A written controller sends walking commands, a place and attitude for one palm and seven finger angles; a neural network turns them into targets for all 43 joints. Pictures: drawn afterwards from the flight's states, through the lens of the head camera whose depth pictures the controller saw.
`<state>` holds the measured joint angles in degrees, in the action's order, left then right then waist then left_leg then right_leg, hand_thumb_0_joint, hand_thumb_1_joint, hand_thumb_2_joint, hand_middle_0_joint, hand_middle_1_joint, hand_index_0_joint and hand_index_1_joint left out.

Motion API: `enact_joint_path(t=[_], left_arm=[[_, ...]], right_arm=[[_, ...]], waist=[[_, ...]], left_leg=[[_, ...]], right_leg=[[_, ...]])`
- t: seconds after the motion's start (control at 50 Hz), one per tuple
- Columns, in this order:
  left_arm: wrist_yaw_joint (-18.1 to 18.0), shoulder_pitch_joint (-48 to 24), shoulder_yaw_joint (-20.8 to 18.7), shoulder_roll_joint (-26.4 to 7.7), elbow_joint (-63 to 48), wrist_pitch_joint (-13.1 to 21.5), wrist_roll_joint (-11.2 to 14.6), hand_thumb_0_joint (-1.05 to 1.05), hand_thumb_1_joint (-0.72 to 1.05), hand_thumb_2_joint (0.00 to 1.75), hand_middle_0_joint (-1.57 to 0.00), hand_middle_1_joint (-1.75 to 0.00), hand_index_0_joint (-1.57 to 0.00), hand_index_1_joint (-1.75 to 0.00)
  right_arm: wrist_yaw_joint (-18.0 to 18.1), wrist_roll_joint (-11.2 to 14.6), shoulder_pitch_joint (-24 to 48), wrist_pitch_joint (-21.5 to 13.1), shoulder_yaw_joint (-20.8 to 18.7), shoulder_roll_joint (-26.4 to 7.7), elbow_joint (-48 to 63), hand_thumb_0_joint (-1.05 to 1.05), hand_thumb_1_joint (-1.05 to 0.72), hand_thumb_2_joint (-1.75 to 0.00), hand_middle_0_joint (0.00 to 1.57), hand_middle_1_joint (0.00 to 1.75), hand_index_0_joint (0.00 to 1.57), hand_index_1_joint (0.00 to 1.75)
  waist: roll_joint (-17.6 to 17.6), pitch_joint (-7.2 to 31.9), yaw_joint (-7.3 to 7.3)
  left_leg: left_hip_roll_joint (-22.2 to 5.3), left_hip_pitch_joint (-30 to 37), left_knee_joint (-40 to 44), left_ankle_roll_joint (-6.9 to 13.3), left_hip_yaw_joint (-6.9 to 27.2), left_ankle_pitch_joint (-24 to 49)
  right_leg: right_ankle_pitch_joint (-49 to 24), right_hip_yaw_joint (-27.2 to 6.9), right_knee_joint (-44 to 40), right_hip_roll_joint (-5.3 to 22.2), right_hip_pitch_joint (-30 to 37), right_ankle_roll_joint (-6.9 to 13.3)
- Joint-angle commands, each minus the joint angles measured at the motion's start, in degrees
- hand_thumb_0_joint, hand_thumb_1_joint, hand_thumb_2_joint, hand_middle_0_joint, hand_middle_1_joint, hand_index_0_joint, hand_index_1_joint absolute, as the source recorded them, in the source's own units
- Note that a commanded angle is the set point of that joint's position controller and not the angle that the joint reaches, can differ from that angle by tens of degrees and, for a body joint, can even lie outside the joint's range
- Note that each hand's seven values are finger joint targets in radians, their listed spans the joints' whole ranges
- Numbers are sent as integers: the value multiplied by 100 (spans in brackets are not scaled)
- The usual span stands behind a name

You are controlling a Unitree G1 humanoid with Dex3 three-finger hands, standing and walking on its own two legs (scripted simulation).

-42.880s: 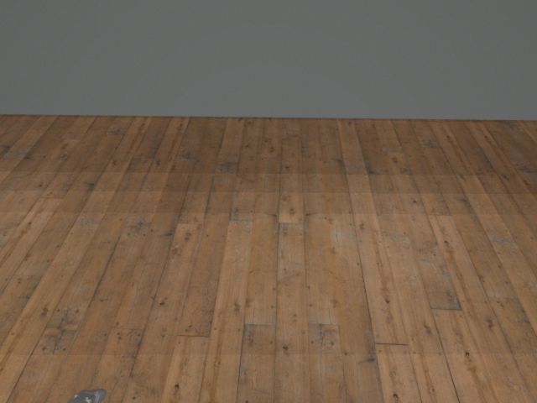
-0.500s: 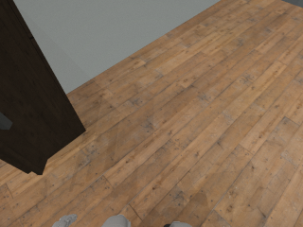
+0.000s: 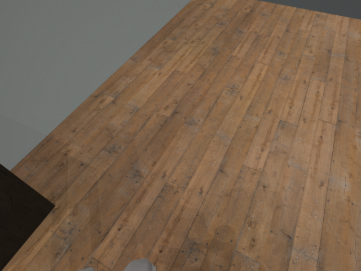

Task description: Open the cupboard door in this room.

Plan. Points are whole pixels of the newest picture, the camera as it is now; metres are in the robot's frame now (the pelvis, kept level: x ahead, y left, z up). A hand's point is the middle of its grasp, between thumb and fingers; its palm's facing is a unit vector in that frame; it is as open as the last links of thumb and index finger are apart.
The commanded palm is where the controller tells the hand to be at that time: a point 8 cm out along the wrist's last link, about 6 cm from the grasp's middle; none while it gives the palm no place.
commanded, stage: walk to a spot facing it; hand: left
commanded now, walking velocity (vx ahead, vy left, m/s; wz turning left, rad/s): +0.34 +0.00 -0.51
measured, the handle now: out of the picture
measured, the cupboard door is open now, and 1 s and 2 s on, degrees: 43 43 43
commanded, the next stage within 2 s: turn to face it in 1.18 s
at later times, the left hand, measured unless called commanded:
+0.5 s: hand (156, 179) +0.39 +0.10 -0.16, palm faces -0.29 -0.93 -0.22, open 7.4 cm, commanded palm none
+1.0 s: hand (175, 146) +0.52 +0.05 -0.16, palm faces -0.31 -0.93 -0.17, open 7.3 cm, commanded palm none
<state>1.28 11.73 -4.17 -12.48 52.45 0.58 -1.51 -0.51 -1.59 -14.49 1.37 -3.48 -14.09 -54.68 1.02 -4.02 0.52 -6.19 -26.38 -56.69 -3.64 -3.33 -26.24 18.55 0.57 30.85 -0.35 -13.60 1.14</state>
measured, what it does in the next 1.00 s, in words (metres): walks ahead, turning right: left foot, then right foot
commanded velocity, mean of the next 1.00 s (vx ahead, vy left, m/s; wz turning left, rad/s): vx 0.37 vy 0.00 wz -0.27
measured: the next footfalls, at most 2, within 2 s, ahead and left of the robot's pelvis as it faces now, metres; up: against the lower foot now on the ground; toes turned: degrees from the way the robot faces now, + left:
left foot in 0.12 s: +0.16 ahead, +0.14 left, +0.00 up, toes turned +1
right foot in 0.46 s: +0.26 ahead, -0.17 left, +0.00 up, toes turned -22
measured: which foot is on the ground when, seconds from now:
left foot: up 0.00-0.10, down 0.12-0.46, up 0.48-0.78, down 0.80-1.00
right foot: down 0.00-0.12, up 0.14-0.44, down 0.46-0.82, up 0.84-1.00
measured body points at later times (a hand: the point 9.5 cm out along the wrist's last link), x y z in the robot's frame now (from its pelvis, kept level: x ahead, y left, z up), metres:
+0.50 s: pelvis +0.19 -0.05 -0.01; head +0.23 -0.07 +0.43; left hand +0.40 +0.15 -0.14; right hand +0.06 -0.25 -0.17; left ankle +0.12 +0.13 -0.70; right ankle +0.22 -0.15 -0.74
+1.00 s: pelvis +0.42 -0.12 +0.01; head +0.45 -0.13 +0.46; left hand +0.54 +0.10 -0.15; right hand +0.38 -0.35 -0.14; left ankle +0.46 +0.00 -0.73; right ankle +0.38 -0.23 -0.68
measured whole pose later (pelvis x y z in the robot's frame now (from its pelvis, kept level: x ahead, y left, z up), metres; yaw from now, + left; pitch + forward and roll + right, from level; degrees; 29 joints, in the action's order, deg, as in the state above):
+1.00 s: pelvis +0.42 -0.12 +0.01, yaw -22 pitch +1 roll +1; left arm 2.4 13.9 -4.2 -10.8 60.3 0.4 -1.6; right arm 0.6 -2.4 -14.9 -4.7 -2.9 -9.3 -58.2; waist -1.3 -2.3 -1.0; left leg -4.1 -11.8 -25.8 -0.8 -10.0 -14.1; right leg 17.7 3.4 56.6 4.6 -28.0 0.9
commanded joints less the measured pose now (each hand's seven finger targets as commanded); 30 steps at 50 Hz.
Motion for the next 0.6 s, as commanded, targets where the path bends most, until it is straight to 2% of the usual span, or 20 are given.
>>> enact_joint_path(t=[0.0, 0.06, 0.08, 0.1, 0.12, 0.14, 0.18, 0.2, 0.24, 0.26, 0.34, 0.38, 0.4, 0.42, 0.44, 0.46, 0.48, 0.5, 0.54, 0.58], left_arm=[[-56, 12, -293, -1233, -191, 165, -28, 0, 90, 90, -20, -30, -20, -30], [11, -287, -280, -1066, -216, 117, 15, 0, 90, 90, -20, -30, -20, -30], [32, -303, -204, -744, -287, 102, 21, 0, 90, 90, -20, -30, -20, -30], [72, -202, -101, -332, -385, 88, 75, 0, 90, 90, -20, -30, -20, -30], [114, -594, -133, -461, -639, 129, 67, 0, 90, 90, -20, -30, -20, -30], [139, -768, -136, -422, -648, 183, 6, 0, 90, 90, -20, -30, -20, -30], [216, -654, -150, -339, -435, 143, -46, 0, 90, 90, -20, -30, -20, -30], [266, -504, -121, -242, -368, 106, -48, 0, 90, 90, -20, -30, -20, -30], [305, -620, -27, -88, -361, 56, -33, 0, 90, 90, -20, -30, -20, -30], [305, -681, 14, -44, -376, 51, -14, 0, 90, 90, -20, -30, -20, -30], [278, -858, 7, -87, -385, 23, -9, 0, 90, 90, -20, -30, -20, -30], [249, -509, -59, -248, -247, 36, -20, 0, 90, 90, -20, -30, -20, -30], [206, 137, -114, -448, -34, 65, -32, 0, 90, 90, -20, -30, -20, -30], [133, 1078, -251, -895, 257, 129, -53, 0, 90, 90, -20, -30, -20, -30], [27, 1885, -437, -1626, 458, 158, 4, 0, 90, 90, -20, -30, -20, -30], [-46, 1616, -402, -1645, 429, 128, 108, 0, 90, 90, -20, -30, -20, -30], [-94, 1080, -315, -1338, 302, 136, 91, 0, 90, 90, -20, -30, -20, -30], [-148, 570, -235, -964, 179, 140, 87, 0, 90, 90, -20, -30, -20, -30], [-164, 176, -123, -600, 109, 246, 36, 0, 90, 90, -20, -30, -20, -30], [-132, 236, -119, -607, 241, 326, 31, 0, 90, 90, -20, -30, -20, -30]], right_arm=[[-50, 55, 366, -331, -79, -218, 743, 0, -90, -90, 20, 30, 20, 30], [25, 40, -551, -422, -109, -409, 407, 0, -90, -90, 20, 30, 20, 30], [111, 7, -1197, -480, -191, -771, 230, 0, -90, -90, 20, 30, 20, 30], [158, -124, -1950, -524, -346, -1457, 97, 0, -90, -90, 20, 30, 20, 30], [252, -129, -2055, -511, -289, -1511, 109, 0, -90, -90, 20, 30, 20, 30], [200, -136, -1674, -533, -265, -1443, 231, 0, -90, -90, 20, 30, 20, 30], [183, -104, -909, -583, -92, -836, 355, 0, -90, -90, 20, 30, 20, 30], [200, -82, -739, -620, -32, -679, 342, 0, -90, -90, 20, 30, 20, 30], [202, -74, -1005, -664, -8, -605, 158, 0, -90, -90, 20, 30, 20, 30], [188, -70, -1070, -656, -22, -647, 95, 0, -90, -90, 20, 30, 20, 30], [123, -85, -995, -535, -66, -702, 19, 0, -90, -90, 20, 30, 20, 30], [112, -77, -832, -466, -64, -728, 17, 0, -90, -90, 20, 30, 20, 30], [83, -55, -709, -444, -46, -675, 8, 0, -90, -90, 20, 30, 20, 30], [43, 24, -516, -453, 11, -451, 83, 0, -90, -90, 20, 30, 20, 30], [19, 130, -285, -461, 73, -67, 371, 0, -90, -90, 20, 30, 20, 30], [38, 91, 20, -454, 3, -287, 406, 0, -90, -90, 20, 30, 20, 30], [46, 82, 167, -467, -39, -293, 342, 0, -90, -90, 20, 30, 20, 30], [56, 36, 74, -450, -66, -299, 187, 0, -90, -90, 20, 30, 20, 30], [42, -7, -260, -366, -15, -61, -75, 0, -90, -90, 20, 30, 20, 30], [6, -4, -390, -326, 13, 114, -163, 0, -90, -90, 20, 30, 20, 30]], waist=[[-925, 148, -10], [-526, 225, 456], [382, 484, 729], [2193, 843, 977], [1269, 759, 925], [561, 280, 726], [709, -235, 274], [998, -134, 142], [855, 290, 193], [849, 405, 204], [756, 227, 180], [516, 275, -66], [144, 463, -422], [-725, 863, -902], [-2349, 1180, -1180], [-1696, 794, -1040], [-1481, 430, -739], [-1329, 317, -440], [-931, 332, -63], [-697, 421, 33]], left_leg=[[160, 232, 1337, -22, -66, 510], [427, 2081, 2577, -40, -434, 1255], [-76, 2949, 3143, 121, 256, 481], [-1805, 3553, 4044, 706, 2586, -811], [-2509, 3243, 4742, 1250, 3656, -1527], [-2560, 2485, 4766, 1431, 3642, -1579], [-1868, 1806, 4748, 1038, 2074, -365], [-1630, 1924, 4594, 910, 1309, 495], [-1307, 2334, 4278, 843, 282, 2162], [-1249, 2315, 4216, 814, -76, 2390], [-1300, 1743, 4257, 803, -444, 1604], [-1274, 1362, 3764, 679, -554, 1380], [-996, 987, 2906, 527, -822, 1649], [-535, -76, 1251, 308, -1284, 1472], [298, -1491, -771, 111, -1073, -1073], [16, -1950, -1567, 180, -109, -906], [-189, -1975, -1792, 175, 121, -202], [-433, -1598, -1393, 165, 295, 198], [-440, -729, -496, 72, 142, 478], [-281, -404, 264, 40, -65, 653]], right_leg=[[-125, -1577, -1468, 1297, -127, 974], [721, -1238, -946, 754, -1153, 637], [744, -939, 214, 334, -1663, 425], [1627, 40, 2454, -457, -2668, 38], [1537, -348, 3375, -70, -3018, 71], [1213, -350, 4101, 216, -3205, 131], [115, -284, 4280, 613, -3165, 16], [-53, -162, 3938, 679, -3028, -54], [-158, 102, 2958, 629, -2640, -106], [-169, 243, 2394, 584, -2320, -92], [-381, 683, 999, 324, -1149, -23], [-472, 837, 510, 175, -120, 44], [-413, 828, 233, 0, 803, 170], [521, -259, -269, 757, 2240, 521], [1059, -3090, -1475, 2373, 2951, 1190], [1363, -3482, -1972, 2560, 2413, 1450], [1332, -3058, -1962, 2323, 1757, 1337], [864, -2321, -1916, 2113, 1165, 1186], [-532, -1260, -1846, 1701, 438, 1040], [-1222, -863, -1784, 1505, 461, 1035]])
